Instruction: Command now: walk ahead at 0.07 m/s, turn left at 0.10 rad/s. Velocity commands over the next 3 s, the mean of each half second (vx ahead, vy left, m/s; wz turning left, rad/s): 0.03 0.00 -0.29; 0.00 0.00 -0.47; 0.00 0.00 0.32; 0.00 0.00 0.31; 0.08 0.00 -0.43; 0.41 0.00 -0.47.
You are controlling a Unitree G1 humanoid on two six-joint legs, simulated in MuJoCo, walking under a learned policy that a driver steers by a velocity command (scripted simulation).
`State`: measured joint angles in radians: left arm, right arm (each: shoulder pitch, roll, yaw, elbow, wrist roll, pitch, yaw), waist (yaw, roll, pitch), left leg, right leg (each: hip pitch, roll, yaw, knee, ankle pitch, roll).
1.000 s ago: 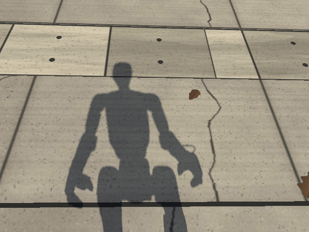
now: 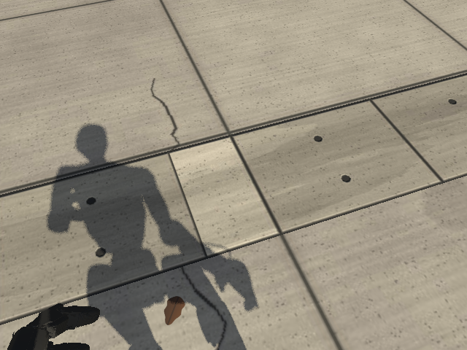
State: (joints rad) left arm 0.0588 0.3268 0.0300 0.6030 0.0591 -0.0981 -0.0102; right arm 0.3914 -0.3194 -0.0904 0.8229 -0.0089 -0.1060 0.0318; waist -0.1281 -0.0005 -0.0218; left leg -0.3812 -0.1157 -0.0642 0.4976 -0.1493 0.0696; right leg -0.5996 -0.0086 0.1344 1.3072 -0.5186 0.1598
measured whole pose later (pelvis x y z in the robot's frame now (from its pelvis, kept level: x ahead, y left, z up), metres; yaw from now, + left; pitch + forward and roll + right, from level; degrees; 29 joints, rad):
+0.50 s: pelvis +0.03 -0.06 -0.01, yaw -10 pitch +2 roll +1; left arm 0.20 0.29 0.08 0.62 -0.02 0.04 0.01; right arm 0.16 -0.25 -0.05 0.66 -0.01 0.02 -0.06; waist 0.00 0.01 0.00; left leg -0.35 0.07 0.06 0.65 -0.33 -0.03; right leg -0.49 -0.01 0.00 0.95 -0.50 0.02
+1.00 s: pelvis +0.00 -0.08 +0.00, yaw -23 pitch +2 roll +1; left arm 0.16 0.25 0.04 0.58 0.01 0.03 0.03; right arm 0.15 -0.25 -0.06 0.72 0.00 0.02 -0.05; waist 0.02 0.01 -0.01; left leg -0.42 0.01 -0.05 0.79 -0.37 -0.06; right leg -0.38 0.11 0.12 0.53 -0.18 -0.07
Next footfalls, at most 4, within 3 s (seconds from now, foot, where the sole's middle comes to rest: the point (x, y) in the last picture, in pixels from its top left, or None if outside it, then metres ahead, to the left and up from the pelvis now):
0.12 right None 0.06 -0.18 -0.77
1.06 left None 0.09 0.04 -0.77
1.64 left None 0.04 0.08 -0.77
2.04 right None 0.03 -0.14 -0.77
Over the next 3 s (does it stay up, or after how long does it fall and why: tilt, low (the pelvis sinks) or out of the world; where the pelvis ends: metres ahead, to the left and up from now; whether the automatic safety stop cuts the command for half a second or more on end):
stays up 0.17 -0.10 -0.01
